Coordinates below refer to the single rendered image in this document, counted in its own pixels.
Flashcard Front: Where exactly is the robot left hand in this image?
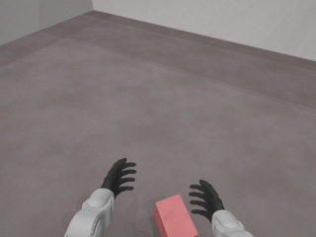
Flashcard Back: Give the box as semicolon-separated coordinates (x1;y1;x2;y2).
101;158;136;199

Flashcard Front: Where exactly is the carton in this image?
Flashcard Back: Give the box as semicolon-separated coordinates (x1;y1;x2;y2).
154;194;198;237

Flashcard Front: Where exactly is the robot right hand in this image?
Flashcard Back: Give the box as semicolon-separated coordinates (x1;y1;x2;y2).
189;180;225;223

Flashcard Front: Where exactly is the robot right forearm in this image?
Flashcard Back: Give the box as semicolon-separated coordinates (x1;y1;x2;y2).
211;209;254;237

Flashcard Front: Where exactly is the robot left forearm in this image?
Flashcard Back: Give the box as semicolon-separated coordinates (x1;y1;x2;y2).
64;188;116;237

